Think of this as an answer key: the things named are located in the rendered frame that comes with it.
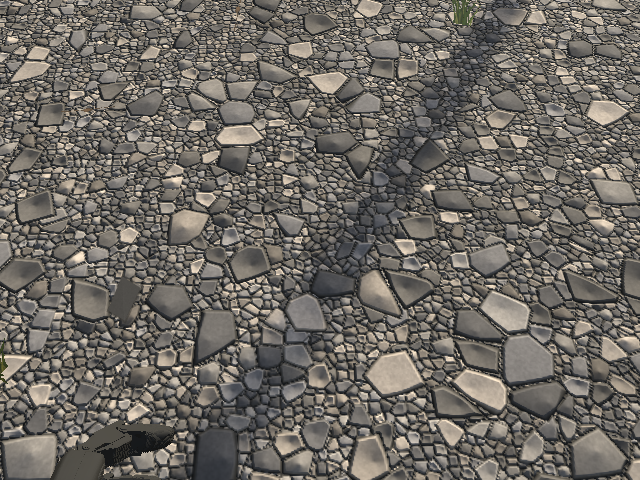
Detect robot left hand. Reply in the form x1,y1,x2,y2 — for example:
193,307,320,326
50,420,175,480

